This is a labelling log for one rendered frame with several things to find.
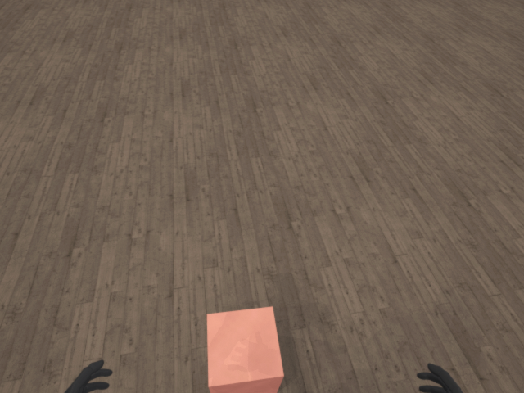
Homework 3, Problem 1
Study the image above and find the right robot hand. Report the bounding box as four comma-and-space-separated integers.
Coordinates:
417, 364, 463, 393

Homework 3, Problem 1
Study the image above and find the carton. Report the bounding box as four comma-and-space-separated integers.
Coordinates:
207, 306, 284, 393

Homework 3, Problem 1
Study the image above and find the left robot hand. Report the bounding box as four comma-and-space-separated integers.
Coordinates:
65, 360, 112, 393

